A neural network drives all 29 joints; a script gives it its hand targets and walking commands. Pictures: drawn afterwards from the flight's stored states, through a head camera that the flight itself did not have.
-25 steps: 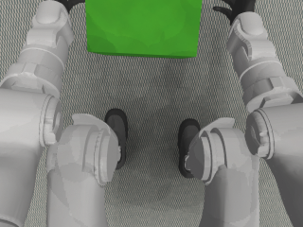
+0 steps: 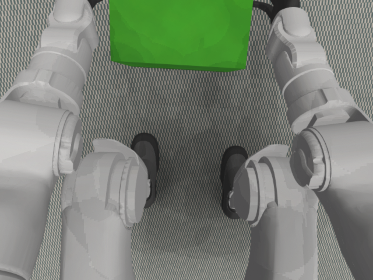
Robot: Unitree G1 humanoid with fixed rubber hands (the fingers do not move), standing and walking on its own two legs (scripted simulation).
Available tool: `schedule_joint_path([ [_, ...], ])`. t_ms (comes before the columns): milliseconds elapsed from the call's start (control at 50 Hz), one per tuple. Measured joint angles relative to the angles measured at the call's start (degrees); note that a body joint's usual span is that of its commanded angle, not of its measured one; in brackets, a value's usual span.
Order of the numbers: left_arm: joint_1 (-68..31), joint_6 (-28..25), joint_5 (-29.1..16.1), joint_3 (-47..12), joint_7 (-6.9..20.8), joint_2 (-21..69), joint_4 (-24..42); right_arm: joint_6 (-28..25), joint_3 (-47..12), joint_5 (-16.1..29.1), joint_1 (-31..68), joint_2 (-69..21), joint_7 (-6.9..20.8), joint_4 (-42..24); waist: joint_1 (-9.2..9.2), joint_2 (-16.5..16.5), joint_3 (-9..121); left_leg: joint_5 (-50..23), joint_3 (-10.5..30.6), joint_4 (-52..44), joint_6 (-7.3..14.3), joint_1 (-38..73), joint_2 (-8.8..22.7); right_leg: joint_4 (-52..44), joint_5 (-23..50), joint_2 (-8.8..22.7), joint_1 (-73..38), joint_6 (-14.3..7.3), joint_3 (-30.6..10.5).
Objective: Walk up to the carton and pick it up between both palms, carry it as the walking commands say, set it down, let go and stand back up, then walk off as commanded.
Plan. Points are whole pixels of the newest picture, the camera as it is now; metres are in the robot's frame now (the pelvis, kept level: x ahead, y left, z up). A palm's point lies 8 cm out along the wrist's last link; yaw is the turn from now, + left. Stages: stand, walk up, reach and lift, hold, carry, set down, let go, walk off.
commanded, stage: reach and lift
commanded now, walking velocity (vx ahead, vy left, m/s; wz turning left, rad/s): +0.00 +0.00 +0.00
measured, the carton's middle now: (181, 26) +0.51 +0.05 -0.28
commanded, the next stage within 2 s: none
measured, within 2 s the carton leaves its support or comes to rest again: leaves its support in 0.42 s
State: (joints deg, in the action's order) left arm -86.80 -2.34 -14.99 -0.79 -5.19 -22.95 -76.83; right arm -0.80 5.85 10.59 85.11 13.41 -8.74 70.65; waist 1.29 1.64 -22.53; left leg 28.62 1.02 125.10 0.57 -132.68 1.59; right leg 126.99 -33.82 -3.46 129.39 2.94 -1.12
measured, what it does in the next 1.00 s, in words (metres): stands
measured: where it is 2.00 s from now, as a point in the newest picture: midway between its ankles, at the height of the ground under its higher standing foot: (189, 187)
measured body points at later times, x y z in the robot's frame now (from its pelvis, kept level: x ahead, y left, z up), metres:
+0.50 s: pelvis +0.01 +0.00 -0.01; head +0.37 +0.03 +0.25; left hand +0.54 +0.20 -0.19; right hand +0.55 -0.13 -0.19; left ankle +0.13 +0.12 -0.33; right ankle +0.11 -0.13 -0.33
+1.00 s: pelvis +0.00 +0.00 +0.01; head +0.34 +0.03 +0.30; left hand +0.55 +0.21 -0.13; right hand +0.55 -0.12 -0.13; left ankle +0.13 +0.12 -0.33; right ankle +0.11 -0.13 -0.33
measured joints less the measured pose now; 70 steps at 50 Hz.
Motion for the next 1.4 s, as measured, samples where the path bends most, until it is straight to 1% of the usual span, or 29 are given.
schedule_joint_path([
  [60,-0.38,1.50,1.69,1.44,0.45,0.07,-0.13,1.16,2.13,-1.87,-0.07,-0.23,0.64,-0.32,0.05,0.07,0.08,0.29,0.01,0.60,-0.01,0.03,-0.03,0.60,-0.29,-0.14,-0.02,0.02,-0.05],
  [180,1.35,4.75,4.71,4.24,1.96,0.33,2.78,3.94,5.34,-5.22,-1.29,-0.51,2.61,-1.92,0.15,0.45,1.13,1.17,0.14,1.84,-0.08,-0.25,0.00,1.74,-1.05,-0.50,0.29,0.04,-0.05],
  [320,3.53,6.64,6.70,6.04,3.04,1.14,5.88,5.94,7.00,-6.49,-2.53,-0.44,3.50,-3.31,0.25,0.68,1.98,1.67,0.17,2.50,-0.07,-0.43,-0.04,2.31,-1.48,-0.83,0.47,0.19,-0.15],
  [400,3.65,7.39,7.19,5.67,3.13,1.32,6.20,6.66,6.89,-6.05,-3.07,-0.40,3.19,-4.07,0.14,0.69,2.19,1.75,0.25,2.70,-0.10,-0.38,-0.16,2.45,-1.55,-0.98,0.38,0.29,-0.17],
  [580,4.33,8.32,7.32,6.13,1.65,2.47,8.26,6.95,6.63,-4.39,-5.01,-0.62,1.55,-6.92,0.29,1.08,3.29,1.66,0.70,2.72,-0.66,-0.13,-0.53,2.38,-1.15,-1.64,0.38,0.37,-0.10],
  [720,6.18,9.70,7.66,7.33,0.86,3.00,11.30,8.00,7.61,-4.67,-6.44,-1.99,-0.11,-9.73,0.47,1.41,5.00,1.14,0.95,1.90,-1.27,-0.07,-1.01,1.67,-0.41,-2.25,0.66,0.44,-0.28],
  [820,6.91,11.17,8.46,8.57,0.57,3.31,13.54,9.16,9.11,-5.83,-7.77,-3.31,-1.01,-12.75,0.51,1.26,6.74,0.63,1.07,0.94,-1.61,-0.21,-1.61,0.79,0.09,-2.58,0.87,0.66,-0.53],
  [920,7.24,12.92,10.68,10.91,0.70,4.24,15.59,10.70,11.43,-7.87,-9.43,-4.66,-1.29,-16.14,0.56,1.00,9.10,0.19,1.26,-0.32,-1.90,-0.45,-2.45,-0.41,0.29,-2.61,0.97,0.84,-0.69],
  [1100,9.51,15.97,16.59,15.67,1.47,7.06,20.30,13.42,16.38,-12.28,-11.54,-6.87,-0.40,-20.62,0.33,1.14,14.28,-0.17,1.99,-3.34,-2.37,-1.19,-3.85,-3.64,0.39,-2.59,1.32,0.99,-0.64],
  [1180,11.05,16.89,18.31,16.73,1.50,8.23,22.70,13.90,17.59,-13.33,-12.52,-7.51,0.15,-22.08,0.17,1.27,15.87,-0.17,2.29,-4.51,-2.50,-1.37,-4.29,-4.98,0.38,-2.71,1.35,1.09,-0.64],
  [1260,12.72,17.54,18.64,16.78,0.97,9.10,25.20,14.11,17.75,-13.24,-13.87,-8.10,0.15,-23.91,0.00,1.31,17.06,-0.02,2.47,-5.28,-2.57,-1.33,-4.63,-5.91,0.24,-2.90,1.22,1.27,-0.74],
  [1300,13.65,17.82,18.41,16.54,0.28,9.51,26.44,14.21,17.59,-12.89,-14.78,-8.51,-0.11,-25.06,-0.12,1.32,17.83,0.09,2.54,-5.62,-2.62,-1.24,-4.79,-6.30,0.14,-2.99,1.10,1.36,-0.82],
  [1400,15.63,18.46,18.92,17.01,-3.59,11.39,28.17,14.65,17.81,-13.29,-17.01,-10.37,-1.33,-27.34,-0.44,1.21,20.64,0.23,2.75,-6.91,-2.76,-0.70,-5.26,-7.68,0.01,-3.18,0.51,1.55,-1.04],
])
